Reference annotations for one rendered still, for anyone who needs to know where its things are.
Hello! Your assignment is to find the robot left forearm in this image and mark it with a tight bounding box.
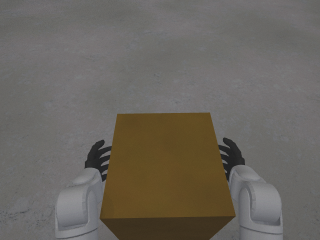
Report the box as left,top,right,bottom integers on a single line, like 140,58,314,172
55,167,104,240

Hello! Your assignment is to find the right robot hand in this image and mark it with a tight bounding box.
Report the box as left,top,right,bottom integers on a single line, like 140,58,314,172
218,137,245,182

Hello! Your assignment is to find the robot right forearm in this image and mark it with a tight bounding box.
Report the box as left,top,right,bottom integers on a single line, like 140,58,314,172
228,165,283,240

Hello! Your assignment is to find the left robot hand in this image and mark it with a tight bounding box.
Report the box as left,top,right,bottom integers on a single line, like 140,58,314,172
84,140,112,182

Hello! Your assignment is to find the carton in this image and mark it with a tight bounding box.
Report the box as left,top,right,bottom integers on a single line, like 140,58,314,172
99,112,236,240

